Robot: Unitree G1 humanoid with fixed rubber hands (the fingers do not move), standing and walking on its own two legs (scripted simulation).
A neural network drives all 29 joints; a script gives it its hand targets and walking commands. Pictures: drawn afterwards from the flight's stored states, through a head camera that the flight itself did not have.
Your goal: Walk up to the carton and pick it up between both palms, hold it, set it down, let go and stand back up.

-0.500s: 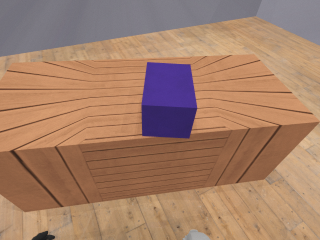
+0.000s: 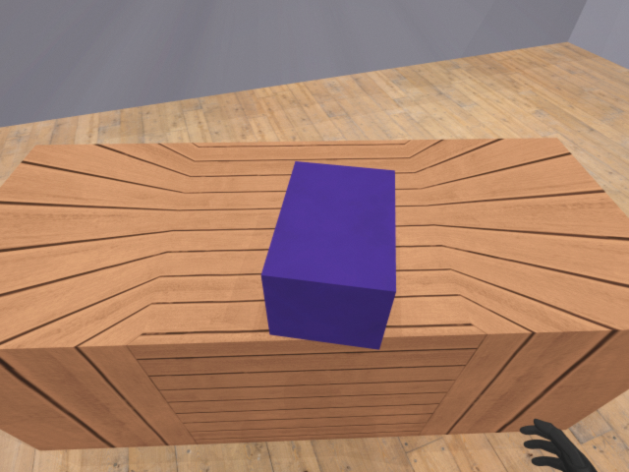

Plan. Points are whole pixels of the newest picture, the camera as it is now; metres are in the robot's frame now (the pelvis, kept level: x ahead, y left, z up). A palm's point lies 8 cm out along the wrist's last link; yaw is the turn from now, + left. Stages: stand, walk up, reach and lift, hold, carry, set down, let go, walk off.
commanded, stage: walk up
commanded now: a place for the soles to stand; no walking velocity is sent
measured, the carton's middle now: (334, 249) +0.53 -0.02 -0.06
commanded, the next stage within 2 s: none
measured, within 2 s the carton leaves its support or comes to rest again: neither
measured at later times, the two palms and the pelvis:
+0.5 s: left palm out of the picture +0.11 +0.31 -0.06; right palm out of the picture +0.15 -0.32 -0.07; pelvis +0.03 -0.01 +0.02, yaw +4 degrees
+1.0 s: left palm out of the picture +0.09 +0.34 -0.08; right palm (581, 471) +0.17 -0.30 -0.05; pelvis +0.07 +0.01 +0.02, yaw +4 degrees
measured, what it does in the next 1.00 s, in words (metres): lifts its right foot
